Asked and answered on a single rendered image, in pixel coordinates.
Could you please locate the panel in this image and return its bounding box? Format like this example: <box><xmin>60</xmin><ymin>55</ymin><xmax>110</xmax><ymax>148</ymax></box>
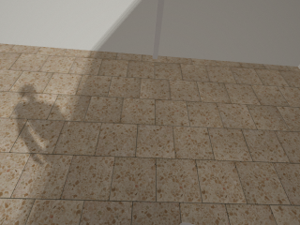
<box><xmin>152</xmin><ymin>0</ymin><xmax>165</xmax><ymax>59</ymax></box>

